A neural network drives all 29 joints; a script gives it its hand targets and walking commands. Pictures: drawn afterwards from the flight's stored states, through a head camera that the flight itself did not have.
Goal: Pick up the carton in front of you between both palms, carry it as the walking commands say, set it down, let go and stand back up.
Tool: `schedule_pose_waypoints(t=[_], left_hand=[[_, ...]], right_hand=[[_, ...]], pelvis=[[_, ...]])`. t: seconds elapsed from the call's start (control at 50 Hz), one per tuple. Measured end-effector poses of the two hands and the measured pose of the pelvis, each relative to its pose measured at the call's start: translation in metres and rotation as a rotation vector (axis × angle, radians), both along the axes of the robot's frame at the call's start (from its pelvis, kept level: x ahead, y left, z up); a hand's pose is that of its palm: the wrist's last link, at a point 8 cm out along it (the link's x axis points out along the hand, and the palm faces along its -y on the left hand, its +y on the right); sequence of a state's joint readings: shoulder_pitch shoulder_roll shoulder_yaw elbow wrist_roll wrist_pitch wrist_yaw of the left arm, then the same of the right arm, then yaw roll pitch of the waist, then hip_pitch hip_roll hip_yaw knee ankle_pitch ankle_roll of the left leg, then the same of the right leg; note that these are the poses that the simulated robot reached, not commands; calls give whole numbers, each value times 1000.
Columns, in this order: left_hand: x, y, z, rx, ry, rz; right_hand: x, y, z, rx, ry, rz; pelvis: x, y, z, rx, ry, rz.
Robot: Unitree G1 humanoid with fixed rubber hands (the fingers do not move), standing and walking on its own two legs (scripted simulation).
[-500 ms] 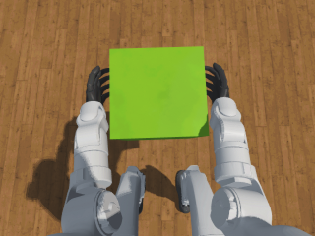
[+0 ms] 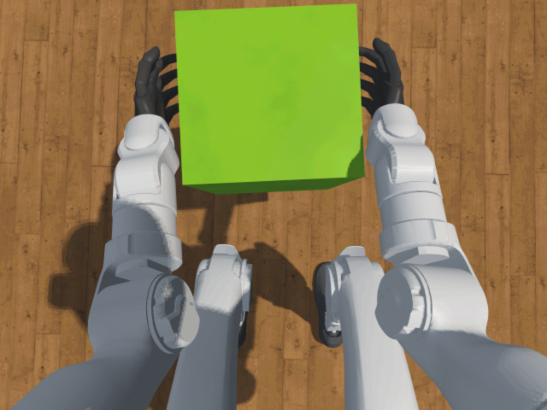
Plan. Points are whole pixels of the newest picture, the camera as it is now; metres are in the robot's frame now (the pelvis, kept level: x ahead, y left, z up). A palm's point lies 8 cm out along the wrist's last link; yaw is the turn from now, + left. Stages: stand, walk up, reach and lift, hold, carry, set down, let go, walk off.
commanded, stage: set down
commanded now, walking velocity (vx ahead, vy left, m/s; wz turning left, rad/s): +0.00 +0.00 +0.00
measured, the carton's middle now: (270, 122) +0.49 +0.04 -0.17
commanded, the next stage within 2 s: none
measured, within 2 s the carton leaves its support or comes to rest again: rests again in 1.06 s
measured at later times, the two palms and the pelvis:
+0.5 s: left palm (182, 126) +0.50 +0.19 -0.25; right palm (350, 115) +0.53 -0.11 -0.26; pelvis -0.02 +0.00 -0.11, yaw +0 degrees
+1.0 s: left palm (188, 131) +0.51 +0.19 -0.30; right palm (345, 119) +0.54 -0.11 -0.30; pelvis -0.01 +0.00 -0.14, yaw +0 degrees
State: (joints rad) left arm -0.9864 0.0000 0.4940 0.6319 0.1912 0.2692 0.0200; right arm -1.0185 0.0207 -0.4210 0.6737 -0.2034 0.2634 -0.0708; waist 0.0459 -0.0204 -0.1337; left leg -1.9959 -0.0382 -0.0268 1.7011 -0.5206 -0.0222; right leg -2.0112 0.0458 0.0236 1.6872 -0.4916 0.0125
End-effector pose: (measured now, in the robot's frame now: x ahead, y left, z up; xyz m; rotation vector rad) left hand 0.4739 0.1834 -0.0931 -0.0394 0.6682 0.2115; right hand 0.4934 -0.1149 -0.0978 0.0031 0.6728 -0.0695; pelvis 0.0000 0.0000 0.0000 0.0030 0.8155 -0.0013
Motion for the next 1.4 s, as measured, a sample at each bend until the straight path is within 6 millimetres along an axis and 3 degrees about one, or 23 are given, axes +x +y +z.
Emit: schedule_pose_waypoints(t=[0.28,0.5,0.6,0.7,1.06,1.4], left_hand=[[17,5,-88,10,30,2],[31,10,-160,16,49,-3],[38,11,-183,17,43,-8],[44,12,-188,18,38,5],[31,11,-206,7,86,-41],[31,16,-211,-15,74,-75]], right_hand=[[21,6,-87,-15,28,20],[38,10,-159,-32,45,46],[46,11,-182,-34,38,54],[53,13,-186,-33,33,55],[41,8,-206,-40,81,78],[41,6,-209,1,74,114]], pelvis=[[-18,1,-66,0,-7,-2],[-17,2,-107,-1,-39,0],[-14,3,-123,-1,-58,1],[-9,3,-132,-3,-68,3],[-15,1,-141,6,-136,-2],[-22,-1,-147,7,-203,-3]])
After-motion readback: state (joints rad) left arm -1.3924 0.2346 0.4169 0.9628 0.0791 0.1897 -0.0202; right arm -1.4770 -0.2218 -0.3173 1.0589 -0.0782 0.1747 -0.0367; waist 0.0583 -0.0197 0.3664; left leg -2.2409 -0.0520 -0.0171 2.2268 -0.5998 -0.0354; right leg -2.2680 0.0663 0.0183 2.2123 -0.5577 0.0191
